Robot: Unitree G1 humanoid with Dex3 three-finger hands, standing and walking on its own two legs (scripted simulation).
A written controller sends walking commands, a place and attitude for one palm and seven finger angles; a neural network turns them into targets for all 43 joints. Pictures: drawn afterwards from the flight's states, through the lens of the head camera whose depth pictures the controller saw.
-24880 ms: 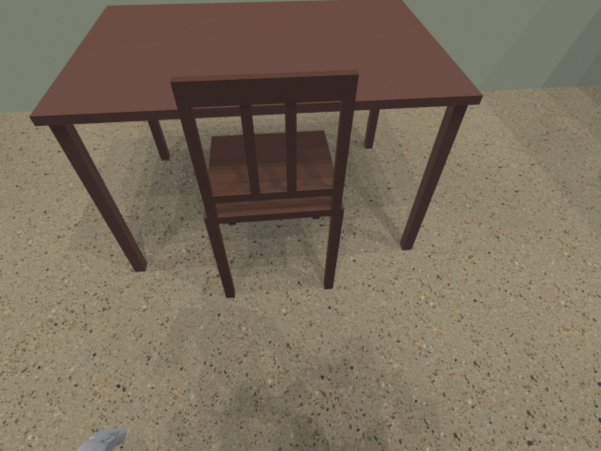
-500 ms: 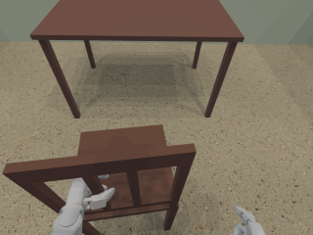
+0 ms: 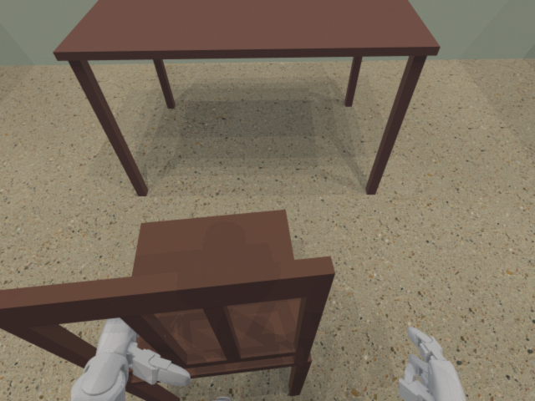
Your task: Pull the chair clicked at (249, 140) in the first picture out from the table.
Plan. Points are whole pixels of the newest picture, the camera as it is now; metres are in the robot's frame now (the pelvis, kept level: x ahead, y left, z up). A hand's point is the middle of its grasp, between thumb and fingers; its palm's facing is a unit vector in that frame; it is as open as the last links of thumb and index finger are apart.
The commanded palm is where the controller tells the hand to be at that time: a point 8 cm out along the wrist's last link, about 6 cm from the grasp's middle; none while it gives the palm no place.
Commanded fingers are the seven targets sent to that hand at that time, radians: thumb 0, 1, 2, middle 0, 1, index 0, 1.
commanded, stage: open the thumb and straighten the fingers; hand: left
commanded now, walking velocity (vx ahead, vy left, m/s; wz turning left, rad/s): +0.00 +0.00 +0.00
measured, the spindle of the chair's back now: (160, 339) +0.23 +0.18 -0.06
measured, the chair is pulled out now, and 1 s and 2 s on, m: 0.71 0.71 0.71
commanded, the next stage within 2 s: draw the fingers out of the gap in 0.04 s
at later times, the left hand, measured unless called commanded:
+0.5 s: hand (150, 384) +0.16 +0.18 -0.04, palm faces +0.07 -0.98 -0.20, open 17.5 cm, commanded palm +0.14 +0.22 -0.01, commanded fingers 0.00 -0.55 0.20 0.00 0.00 0.00 0.00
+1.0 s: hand out of the picture +0.11 +0.17 -0.04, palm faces +0.06 -0.98 -0.19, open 17.5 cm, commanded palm +0.07 +0.22 -0.01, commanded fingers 0.00 -0.55 0.20 0.00 0.00 0.00 0.00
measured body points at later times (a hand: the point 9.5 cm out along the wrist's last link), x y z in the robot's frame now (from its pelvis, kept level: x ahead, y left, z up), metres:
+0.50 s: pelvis +0.00 +0.00 -0.01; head +0.03 -0.02 +0.44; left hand +0.15 +0.23 -0.02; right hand +0.18 -0.25 -0.08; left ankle +0.02 +0.14 -0.70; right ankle -0.04 -0.13 -0.70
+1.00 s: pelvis -0.01 +0.01 -0.02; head +0.00 +0.00 +0.43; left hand +0.10 +0.22 -0.02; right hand +0.17 -0.23 -0.08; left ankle +0.02 +0.14 -0.70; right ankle -0.04 -0.13 -0.70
